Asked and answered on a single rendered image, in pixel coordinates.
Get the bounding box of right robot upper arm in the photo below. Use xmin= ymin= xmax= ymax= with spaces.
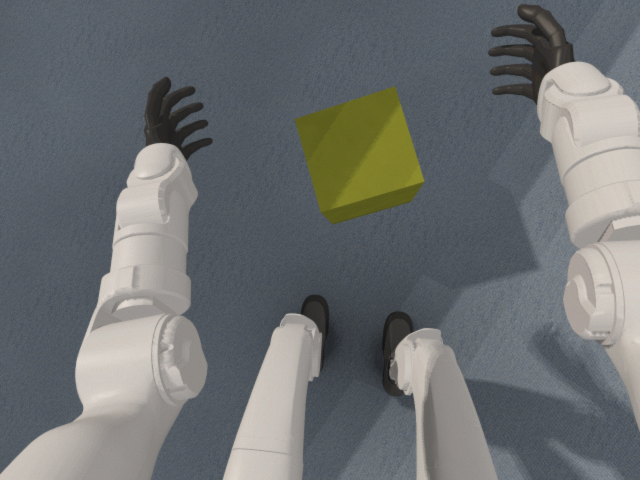
xmin=563 ymin=240 xmax=640 ymax=431

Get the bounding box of carton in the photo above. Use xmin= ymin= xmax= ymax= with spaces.
xmin=295 ymin=86 xmax=424 ymax=224

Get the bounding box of right robot hand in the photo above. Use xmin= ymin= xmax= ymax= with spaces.
xmin=488 ymin=4 xmax=576 ymax=105

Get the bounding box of robot left shin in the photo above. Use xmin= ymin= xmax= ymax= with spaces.
xmin=270 ymin=314 xmax=319 ymax=343

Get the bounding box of right robot forearm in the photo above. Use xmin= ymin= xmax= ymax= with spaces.
xmin=537 ymin=62 xmax=640 ymax=249

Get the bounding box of robot left thigh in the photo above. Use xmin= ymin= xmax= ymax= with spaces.
xmin=223 ymin=323 xmax=322 ymax=480

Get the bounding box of left robot forearm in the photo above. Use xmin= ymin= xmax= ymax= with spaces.
xmin=75 ymin=143 xmax=198 ymax=404

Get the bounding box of left robot upper arm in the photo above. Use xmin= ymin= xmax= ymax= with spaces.
xmin=0 ymin=313 xmax=207 ymax=480

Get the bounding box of left robot hand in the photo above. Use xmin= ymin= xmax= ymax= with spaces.
xmin=144 ymin=77 xmax=213 ymax=161

